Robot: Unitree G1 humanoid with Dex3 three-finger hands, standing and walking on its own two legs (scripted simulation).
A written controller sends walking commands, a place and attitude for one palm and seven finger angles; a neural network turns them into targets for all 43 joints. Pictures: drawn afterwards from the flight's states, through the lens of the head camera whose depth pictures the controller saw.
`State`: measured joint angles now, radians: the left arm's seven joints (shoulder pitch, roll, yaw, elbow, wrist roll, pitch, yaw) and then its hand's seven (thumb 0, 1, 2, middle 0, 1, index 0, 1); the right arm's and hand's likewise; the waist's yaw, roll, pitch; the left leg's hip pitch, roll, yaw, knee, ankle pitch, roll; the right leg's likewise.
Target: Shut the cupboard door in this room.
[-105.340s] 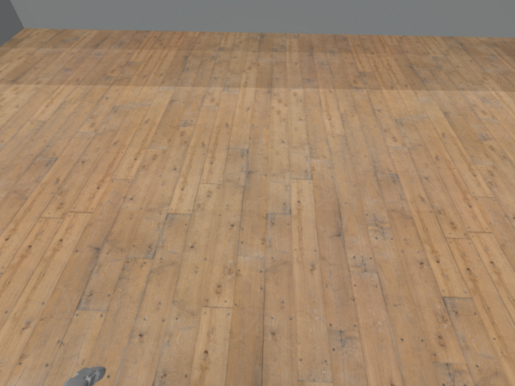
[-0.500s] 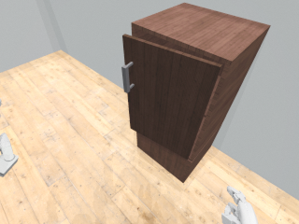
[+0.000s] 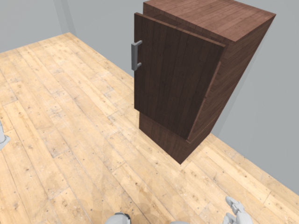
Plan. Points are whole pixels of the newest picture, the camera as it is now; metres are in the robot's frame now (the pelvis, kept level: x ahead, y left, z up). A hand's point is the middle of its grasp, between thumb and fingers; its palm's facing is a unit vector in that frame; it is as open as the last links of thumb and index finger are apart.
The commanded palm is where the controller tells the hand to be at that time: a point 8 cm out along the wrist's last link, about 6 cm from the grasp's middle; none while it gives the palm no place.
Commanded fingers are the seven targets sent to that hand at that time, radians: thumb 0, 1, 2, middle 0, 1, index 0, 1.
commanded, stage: step back with the hand held close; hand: left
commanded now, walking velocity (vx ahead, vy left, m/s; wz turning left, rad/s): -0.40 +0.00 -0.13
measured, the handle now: (137, 55) +0.82 +0.07 +0.01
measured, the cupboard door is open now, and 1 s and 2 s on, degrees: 8 8 8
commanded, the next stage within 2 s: stop stepping back and stand still in 0.06 s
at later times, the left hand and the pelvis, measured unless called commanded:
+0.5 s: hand out of the picture +0.12 +0.25 +0.19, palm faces +0.32 -0.83 -0.46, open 7.4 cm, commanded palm +0.06 +0.29 +0.20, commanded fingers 0.00 0.90 0.90 -0.20 -0.30 -0.20 -0.30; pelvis -0.12 +0.01 +0.02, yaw -7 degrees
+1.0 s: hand out of the picture +0.07 +0.27 +0.20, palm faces +0.39 -0.81 -0.45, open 7.4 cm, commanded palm +0.01 +0.31 +0.20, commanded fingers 0.00 0.90 0.90 -0.20 -0.30 -0.20 -0.30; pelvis -0.17 +0.03 +0.01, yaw -6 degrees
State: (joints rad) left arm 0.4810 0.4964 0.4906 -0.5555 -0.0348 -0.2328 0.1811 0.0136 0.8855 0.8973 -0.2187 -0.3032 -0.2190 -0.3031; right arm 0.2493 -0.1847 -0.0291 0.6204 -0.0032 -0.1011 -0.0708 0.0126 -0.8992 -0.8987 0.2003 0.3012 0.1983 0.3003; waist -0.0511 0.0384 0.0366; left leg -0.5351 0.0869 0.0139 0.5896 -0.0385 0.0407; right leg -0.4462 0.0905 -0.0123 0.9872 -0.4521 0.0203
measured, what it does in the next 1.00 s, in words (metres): walks backwards: right foot, then left foot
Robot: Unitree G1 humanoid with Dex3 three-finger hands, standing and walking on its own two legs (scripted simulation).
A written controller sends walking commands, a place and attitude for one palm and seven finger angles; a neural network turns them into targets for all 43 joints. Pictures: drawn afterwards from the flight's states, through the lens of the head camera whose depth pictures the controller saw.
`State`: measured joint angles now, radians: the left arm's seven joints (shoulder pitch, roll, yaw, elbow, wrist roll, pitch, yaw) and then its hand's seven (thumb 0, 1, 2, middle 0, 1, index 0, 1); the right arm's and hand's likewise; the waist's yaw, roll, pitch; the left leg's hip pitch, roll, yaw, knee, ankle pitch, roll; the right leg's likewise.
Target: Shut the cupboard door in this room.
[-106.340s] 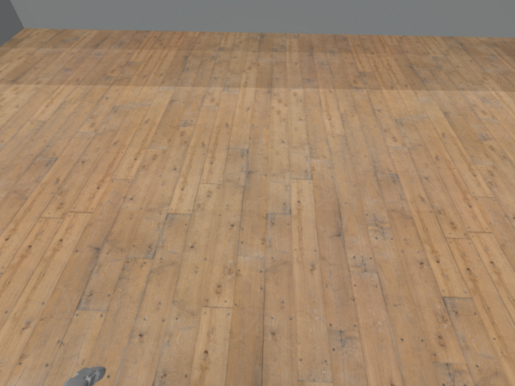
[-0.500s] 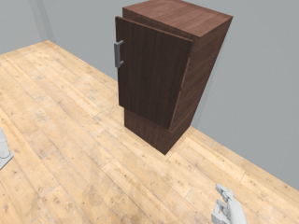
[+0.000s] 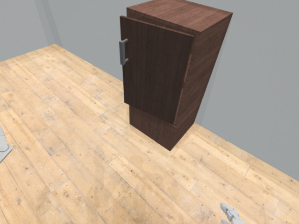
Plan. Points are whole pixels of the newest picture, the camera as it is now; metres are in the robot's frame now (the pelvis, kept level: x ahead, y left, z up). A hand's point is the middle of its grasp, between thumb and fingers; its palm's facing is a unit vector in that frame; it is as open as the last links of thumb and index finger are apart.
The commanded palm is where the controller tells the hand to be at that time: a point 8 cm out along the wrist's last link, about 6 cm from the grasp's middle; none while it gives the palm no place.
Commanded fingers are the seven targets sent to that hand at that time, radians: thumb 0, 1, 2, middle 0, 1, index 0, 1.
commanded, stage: let the arm hang, fingers relaxed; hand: left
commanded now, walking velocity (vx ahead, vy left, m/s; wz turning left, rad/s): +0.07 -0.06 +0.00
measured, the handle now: (124, 51) +0.97 +0.15 -0.01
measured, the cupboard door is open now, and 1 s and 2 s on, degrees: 8 8 8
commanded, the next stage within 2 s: look to check the result in 1.20 s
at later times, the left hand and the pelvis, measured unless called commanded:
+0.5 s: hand out of the picture +0.07 +0.18 -0.16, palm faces +0.07 -0.98 -0.16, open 6.8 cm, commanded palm none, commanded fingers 0.00 0.90 0.90 -0.20 -0.30 -0.20 -0.30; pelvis +0.01 +0.00 +0.01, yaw +2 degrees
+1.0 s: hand out of the picture +0.00 +0.19 -0.16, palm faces +0.02 -0.98 -0.18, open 7.3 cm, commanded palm none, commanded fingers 0.00 0.90 0.90 -0.20 -0.30 -0.20 -0.30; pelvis +0.02 +0.03 +0.01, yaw -1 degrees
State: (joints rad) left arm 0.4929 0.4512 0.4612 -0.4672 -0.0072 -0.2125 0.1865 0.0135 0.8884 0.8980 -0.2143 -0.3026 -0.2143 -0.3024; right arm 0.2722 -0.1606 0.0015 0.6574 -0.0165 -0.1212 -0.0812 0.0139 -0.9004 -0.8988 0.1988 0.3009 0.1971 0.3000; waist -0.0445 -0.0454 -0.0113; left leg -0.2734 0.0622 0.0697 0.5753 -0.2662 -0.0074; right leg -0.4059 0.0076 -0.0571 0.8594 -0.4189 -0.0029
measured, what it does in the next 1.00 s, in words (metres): stands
